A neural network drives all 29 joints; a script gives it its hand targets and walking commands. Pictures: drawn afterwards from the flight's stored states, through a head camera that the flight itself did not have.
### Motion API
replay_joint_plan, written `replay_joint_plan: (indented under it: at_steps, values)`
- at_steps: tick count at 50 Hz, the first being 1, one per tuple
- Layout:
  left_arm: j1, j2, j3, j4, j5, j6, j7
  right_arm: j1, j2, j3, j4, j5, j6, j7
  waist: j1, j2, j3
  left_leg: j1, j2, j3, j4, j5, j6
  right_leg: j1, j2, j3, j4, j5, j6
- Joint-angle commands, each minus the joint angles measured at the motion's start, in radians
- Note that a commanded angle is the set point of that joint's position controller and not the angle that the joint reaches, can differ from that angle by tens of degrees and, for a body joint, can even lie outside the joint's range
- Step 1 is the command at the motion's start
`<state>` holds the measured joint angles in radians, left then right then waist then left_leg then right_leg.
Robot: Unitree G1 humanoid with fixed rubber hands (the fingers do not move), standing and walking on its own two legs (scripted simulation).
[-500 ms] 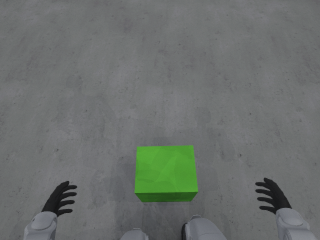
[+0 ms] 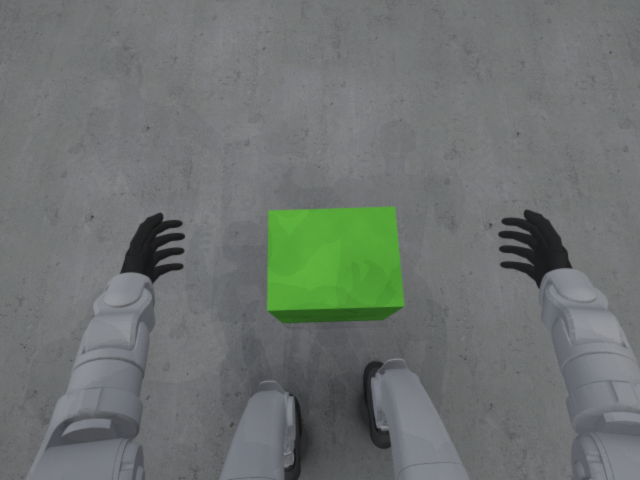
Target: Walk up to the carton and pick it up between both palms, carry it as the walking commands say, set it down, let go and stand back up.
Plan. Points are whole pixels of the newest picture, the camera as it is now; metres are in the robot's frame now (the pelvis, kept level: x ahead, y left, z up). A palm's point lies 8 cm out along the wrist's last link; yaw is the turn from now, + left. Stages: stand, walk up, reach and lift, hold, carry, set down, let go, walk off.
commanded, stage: reach and lift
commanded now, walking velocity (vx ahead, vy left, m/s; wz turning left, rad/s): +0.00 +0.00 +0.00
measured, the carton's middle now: (332, 271) +0.46 -0.03 -0.54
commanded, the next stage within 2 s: none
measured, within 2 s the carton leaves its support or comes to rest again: neither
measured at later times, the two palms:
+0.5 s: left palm (185, 208) +0.48 +0.20 -0.14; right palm (491, 202) +0.46 -0.26 -0.14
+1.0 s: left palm (213, 236) +0.48 +0.19 -0.27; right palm (460, 231) +0.46 -0.26 -0.27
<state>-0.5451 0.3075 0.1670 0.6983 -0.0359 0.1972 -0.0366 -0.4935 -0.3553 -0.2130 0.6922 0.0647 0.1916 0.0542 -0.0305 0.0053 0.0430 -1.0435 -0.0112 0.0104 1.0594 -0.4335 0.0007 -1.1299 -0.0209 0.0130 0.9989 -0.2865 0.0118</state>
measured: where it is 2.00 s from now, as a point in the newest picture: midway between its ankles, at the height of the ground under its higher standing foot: (334, 437)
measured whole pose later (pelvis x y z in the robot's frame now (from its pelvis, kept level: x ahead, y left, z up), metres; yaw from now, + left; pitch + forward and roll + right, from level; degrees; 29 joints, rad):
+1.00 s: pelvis -0.03 +0.00 -0.15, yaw +2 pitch +49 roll +1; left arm -1.09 0.33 0.22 0.85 -0.08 0.15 0.01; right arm -1.05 -0.35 -0.34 0.87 0.07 0.12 0.03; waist -0.05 0.01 -0.07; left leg -1.93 -0.03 0.00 1.61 -0.54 -0.01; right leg -2.02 -0.03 0.01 1.52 -0.37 0.01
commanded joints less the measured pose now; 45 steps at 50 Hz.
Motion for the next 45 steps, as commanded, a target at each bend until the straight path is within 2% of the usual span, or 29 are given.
replay_joint_plan:
  at_steps: [1,8,17,22,25,30,39,45]
  values:
    - [-0.237,0.126,0.039,-0.06,0.002,-0.004,0.001,-0.218,-0.155,-0.055,-0.048,-0.001,-0.013,0.011,-0.007,0.004,-0.611,0.13,-0.023,0.001,-0.163,0.085,-0.027,0.378,0.055,-0.056,-0.047,0.071,0.006]
    - [-0.435,0.132,0.073,0.008,0.006,-0.027,-0.003,-0.413,-0.16,-0.1,0.005,-0.001,-0.041,0.011,-0.009,-0.005,-0.75,0.036,-0.029,0.0,-0.114,0.124,-0.029,0.345,0.061,-0.042,-0.003,0.126,0.005]
    - [-0.616,0.164,0.124,0.09,-0.01,-0.074,-0.016,-0.612,-0.12,-0.122,0.057,0.005,-0.073,0.0,-0.004,-0.013,-0.977,-0.187,-0.044,0.01,-0.047,0.241,-0.027,0.382,0.047,-0.004,0.062,0.34,0.006]
    - [-0.586,0.151,0.138,0.085,0.001,-0.094,-0.021,-0.563,-0.09,-0.153,0.043,-0.031,-0.085,-0.008,-0.02,-0.021,-1.12,-0.268,-0.058,0.024,-0.018,0.336,-0.031,0.476,0.044,0.018,0.094,0.55,0.009]
    - [-0.567,0.14,0.144,0.062,0.013,-0.103,-0.024,-0.541,-0.073,-0.171,0.011,-0.047,-0.094,-0.005,-0.018,-0.016,-1.144,-0.302,-0.063,0.025,-0.007,0.363,-0.031,0.465,0.042,0.024,0.105,0.592,0.01]
    - [-0.578,0.129,0.135,0.023,0.013,-0.11,-0.025,-0.545,-0.07,-0.191,-0.025,-0.056,-0.105,0.004,-0.023,-0.005,-1.12,-0.347,-0.064,0.022,0.025,0.347,-0.033,0.361,0.037,0.017,0.132,0.538,0.01]
    - [-0.66,0.117,0.114,0.103,-0.008,-0.09,-0.004,-0.639,-0.09,-0.172,0.093,-0.027,-0.101,0.005,-0.019,0.003,-1.006,-0.521,-0.057,0.033,0.194,0.161,-0.047,0.014,0.042,-0.012,0.288,0.258,0.015]
    - [-0.733,0.138,0.087,0.082,-0.035,-0.071,0.028,-0.714,-0.141,-0.156,0.104,-0.003,-0.093,-0.013,-0.034,0.022,-1.103,-0.518,-0.059,0.037,0.33,0.151,-0.055,-0.081,0.048,-0.034,0.423,0.216,0.014]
